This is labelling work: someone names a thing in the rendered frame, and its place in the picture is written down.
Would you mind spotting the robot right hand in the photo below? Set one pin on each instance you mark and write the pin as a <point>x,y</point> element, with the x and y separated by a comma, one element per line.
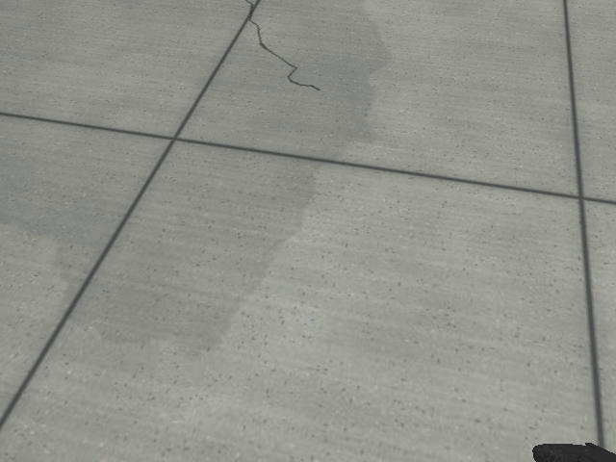
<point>572,453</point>

